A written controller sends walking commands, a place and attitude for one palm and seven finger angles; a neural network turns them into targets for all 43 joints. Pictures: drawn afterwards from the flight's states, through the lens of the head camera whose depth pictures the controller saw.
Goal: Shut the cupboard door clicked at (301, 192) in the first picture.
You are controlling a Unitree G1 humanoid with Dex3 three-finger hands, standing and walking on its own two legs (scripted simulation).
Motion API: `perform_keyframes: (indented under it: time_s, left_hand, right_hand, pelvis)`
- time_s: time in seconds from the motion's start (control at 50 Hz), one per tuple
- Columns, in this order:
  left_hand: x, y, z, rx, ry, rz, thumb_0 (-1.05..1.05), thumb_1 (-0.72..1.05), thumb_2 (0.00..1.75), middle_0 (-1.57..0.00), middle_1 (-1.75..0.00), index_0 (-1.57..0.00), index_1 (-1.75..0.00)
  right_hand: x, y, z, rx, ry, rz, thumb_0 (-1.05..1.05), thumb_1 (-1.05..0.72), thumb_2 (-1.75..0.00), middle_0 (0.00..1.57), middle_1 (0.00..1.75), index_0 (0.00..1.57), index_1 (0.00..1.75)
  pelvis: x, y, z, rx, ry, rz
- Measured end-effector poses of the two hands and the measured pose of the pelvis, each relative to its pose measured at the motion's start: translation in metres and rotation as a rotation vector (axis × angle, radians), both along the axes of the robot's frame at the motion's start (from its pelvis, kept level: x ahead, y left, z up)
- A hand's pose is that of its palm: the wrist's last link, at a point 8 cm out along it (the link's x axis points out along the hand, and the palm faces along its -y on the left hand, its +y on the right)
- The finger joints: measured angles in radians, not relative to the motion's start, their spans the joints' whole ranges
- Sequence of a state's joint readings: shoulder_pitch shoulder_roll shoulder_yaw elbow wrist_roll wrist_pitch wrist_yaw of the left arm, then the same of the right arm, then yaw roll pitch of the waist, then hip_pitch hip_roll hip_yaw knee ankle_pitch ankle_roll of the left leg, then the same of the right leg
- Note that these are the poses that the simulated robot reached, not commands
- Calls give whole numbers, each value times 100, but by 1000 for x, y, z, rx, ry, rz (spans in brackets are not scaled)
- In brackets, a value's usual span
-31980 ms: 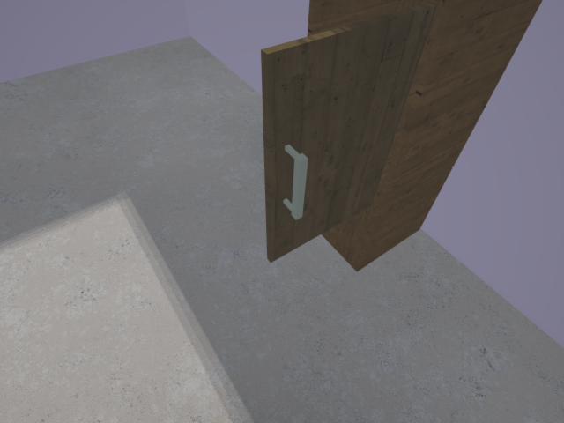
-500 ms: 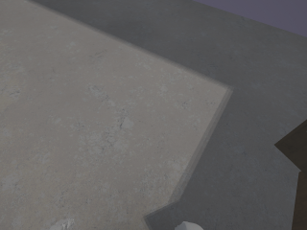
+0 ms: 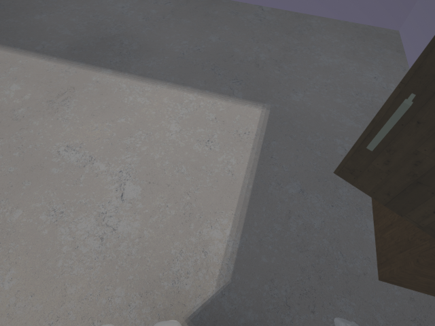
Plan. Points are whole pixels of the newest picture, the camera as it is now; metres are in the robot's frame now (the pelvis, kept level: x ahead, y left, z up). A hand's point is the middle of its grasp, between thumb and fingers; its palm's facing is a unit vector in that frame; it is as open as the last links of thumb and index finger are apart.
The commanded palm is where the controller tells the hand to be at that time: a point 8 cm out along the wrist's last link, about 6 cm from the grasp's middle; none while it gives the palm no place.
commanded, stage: turn to face it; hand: left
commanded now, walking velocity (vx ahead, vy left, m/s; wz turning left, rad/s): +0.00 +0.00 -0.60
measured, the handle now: (390, 123) +0.63 -0.43 -0.02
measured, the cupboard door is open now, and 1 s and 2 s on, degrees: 63 63 63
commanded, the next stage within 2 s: take the last steps up to it in 1.00 s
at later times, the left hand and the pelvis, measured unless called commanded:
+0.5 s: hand (158, 293) +0.19 +0.13 -0.15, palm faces -0.32 -0.90 -0.29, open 7.4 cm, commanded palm none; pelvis +0.01 -0.03 +0.00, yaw -18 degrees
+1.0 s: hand (165, 279) +0.22 +0.13 -0.16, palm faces -0.48 -0.85 -0.21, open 7.4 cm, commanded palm none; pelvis +0.05 -0.01 +0.01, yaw -32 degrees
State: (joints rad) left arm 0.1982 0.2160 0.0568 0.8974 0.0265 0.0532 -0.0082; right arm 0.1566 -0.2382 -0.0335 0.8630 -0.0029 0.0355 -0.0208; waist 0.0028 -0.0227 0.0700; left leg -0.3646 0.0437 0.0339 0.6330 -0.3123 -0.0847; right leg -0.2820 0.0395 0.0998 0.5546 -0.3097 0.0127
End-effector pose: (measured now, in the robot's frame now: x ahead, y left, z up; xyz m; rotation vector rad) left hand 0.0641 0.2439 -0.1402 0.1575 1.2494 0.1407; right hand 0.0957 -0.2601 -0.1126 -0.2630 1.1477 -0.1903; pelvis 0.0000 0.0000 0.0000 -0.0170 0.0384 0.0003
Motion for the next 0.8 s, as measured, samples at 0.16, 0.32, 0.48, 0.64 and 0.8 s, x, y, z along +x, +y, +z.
perform_keyframes:
  time_s: [0.16, 0.32, 0.48, 0.64, 0.8]
  left_hand:
    - [36, 24, 2, 2, 13, -85, 1, 90, 90, -20, -30, -20, -30]
    - [92, 2, 19, 30, -35, -221, 1, 91, 90, -20, -29, -19, -30]
    - [137, -59, 25, 74, -138, -378, 1, 91, 90, -20, -30, -20, -30]
    - [133, -84, 28, 55, -73, -439, 1, 90, 90, -20, -30, -20, -30]
    - [147, -75, 6, 9, -29, -459, 1, 90, 90, -20, -30, -20, -30]
  right_hand:
    - [-28, 23, 10, -3, 15, -64, 1, -91, -90, 20, 30, 20, 30]
    - [-83, 13, 0, 43, 94, -220, 1, -91, -90, 20, 30, 20, 30]
    - [-134, -29, -36, 79, 164, -379, 1, -91, -90, 20, 30, 20, 30]
    - [-118, -45, -15, 60, 81, -437, 1, -91, -90, 20, 30, 20, 30]
    - [-89, -31, -3, 17, -2, -462, 1, -91, -90, 20, 30, 20, 30]
  pelvis:
    - [6, 13, 8, -18, -11, -106]
    - [10, 3, 11, -24, -10, -208]
    - [12, -26, -7, 0, -17, -303]
    - [20, -34, 8, 21, -15, -385]
    - [41, -21, 1, 0, -15, -456]
